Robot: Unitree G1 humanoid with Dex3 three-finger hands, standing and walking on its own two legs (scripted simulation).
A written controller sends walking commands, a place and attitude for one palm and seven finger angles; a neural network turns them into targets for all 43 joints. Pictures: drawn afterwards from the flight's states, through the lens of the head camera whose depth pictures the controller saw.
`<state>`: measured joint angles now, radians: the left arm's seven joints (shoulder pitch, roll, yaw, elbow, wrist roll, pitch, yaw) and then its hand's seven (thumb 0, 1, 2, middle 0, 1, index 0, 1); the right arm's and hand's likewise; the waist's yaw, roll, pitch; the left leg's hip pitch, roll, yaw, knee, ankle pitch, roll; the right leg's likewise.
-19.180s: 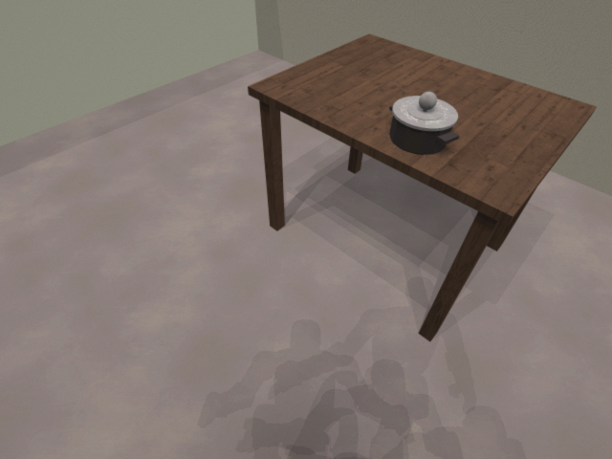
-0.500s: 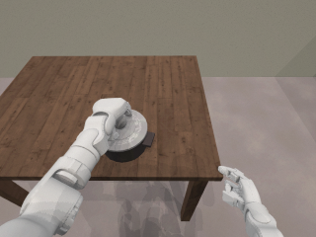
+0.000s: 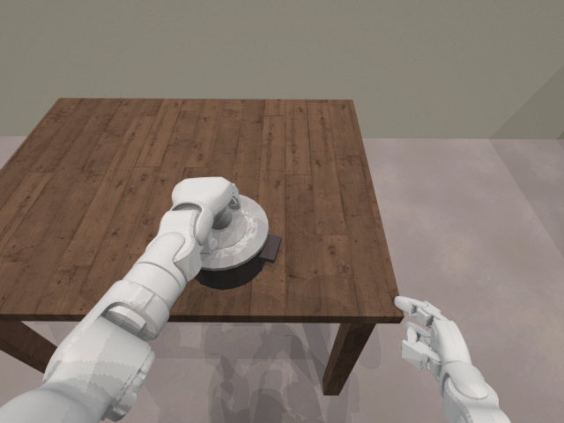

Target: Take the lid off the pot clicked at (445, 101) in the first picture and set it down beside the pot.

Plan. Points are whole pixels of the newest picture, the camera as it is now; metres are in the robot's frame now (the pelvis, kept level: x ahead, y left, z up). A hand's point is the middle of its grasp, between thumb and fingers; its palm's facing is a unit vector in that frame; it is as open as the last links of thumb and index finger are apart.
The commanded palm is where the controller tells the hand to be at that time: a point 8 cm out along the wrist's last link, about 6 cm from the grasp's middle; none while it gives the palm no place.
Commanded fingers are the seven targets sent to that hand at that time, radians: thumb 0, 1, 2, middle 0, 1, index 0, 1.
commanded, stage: close the fingers and squeeze the knob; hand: left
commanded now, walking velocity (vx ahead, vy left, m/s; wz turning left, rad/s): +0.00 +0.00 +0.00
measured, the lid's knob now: (218, 216) +0.44 +0.12 +0.02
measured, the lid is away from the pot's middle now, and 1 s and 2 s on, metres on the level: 0.00 0.00 0.01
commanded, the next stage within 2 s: lift the lid straight up in 1.60 s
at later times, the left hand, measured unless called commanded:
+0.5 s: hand (212, 224) +0.41 +0.12 +0.05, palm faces -0.29 -0.08 -0.95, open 8.6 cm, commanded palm +0.39 +0.12 +0.10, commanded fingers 0.00 0.16 1.00 -0.66 -0.93 -0.66 -0.93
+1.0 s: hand (211, 223) +0.41 +0.12 +0.05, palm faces -0.30 -0.08 -0.95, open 7.5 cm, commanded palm +0.40 +0.13 +0.10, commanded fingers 0.00 0.46 0.72 -0.80 -1.00 -0.80 -1.00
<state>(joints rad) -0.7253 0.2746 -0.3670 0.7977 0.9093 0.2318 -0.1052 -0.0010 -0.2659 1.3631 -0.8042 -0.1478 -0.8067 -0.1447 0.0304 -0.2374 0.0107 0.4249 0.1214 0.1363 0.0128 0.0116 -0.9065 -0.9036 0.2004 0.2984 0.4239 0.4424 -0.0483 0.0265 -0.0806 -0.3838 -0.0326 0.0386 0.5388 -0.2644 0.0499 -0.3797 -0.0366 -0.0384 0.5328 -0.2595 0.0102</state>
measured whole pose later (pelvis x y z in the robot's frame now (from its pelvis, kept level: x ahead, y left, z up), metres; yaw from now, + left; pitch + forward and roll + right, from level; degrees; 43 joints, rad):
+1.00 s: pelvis +0.00 -0.01 +0.00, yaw +0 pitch +5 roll +0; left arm -0.71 0.28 -0.35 0.78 0.91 0.23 -0.10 0.00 0.24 0.76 -0.69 -0.94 -0.68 -0.94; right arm 0.02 -0.23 0.03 0.44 0.12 0.14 0.01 0.01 -0.91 -0.90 0.20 0.30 0.42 0.43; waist -0.04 0.03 -0.08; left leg -0.36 -0.02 0.04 0.52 -0.26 0.04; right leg -0.36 -0.02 -0.04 0.52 -0.25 0.00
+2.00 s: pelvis +0.00 +0.00 +0.00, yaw +0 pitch +5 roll +0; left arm -0.69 0.28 -0.37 0.71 0.90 0.27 -0.10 -0.01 0.22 0.73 -0.72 -0.95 -0.71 -0.95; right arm 0.03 -0.23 0.02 0.44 0.12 0.14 0.00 0.01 -0.91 -0.90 0.20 0.30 0.38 0.42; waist -0.04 0.03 -0.08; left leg -0.34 -0.03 0.04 0.51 -0.25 0.05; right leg -0.34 -0.03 -0.03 0.50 -0.25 0.01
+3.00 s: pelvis -0.01 -0.01 +0.01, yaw +0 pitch +2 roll +0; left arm -0.79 0.37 -0.39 0.56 0.86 0.33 -0.28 0.00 0.21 0.74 -0.73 -0.95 -0.72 -0.94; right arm 0.00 -0.26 0.04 0.50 0.12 0.13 0.00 0.01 -0.91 -0.90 0.20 0.30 0.37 0.42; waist -0.02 0.05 -0.04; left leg -0.26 -0.03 0.03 0.44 -0.21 0.04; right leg -0.26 -0.03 -0.05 0.45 -0.22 0.00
